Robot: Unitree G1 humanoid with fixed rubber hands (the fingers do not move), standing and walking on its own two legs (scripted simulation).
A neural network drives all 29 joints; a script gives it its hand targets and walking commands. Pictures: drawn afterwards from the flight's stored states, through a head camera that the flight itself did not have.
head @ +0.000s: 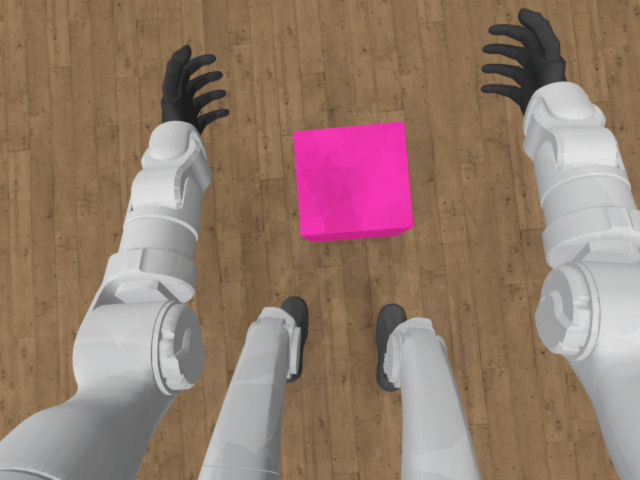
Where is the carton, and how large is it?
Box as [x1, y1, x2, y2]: [293, 121, 412, 241]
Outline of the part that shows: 403,121 293,132 300,235 311,241 396,235 412,227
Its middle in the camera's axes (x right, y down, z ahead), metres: +0.07 -0.10 +0.85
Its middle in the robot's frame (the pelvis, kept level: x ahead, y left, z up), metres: +0.49 +0.01 -0.51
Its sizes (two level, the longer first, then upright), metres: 0.210 0.200 0.250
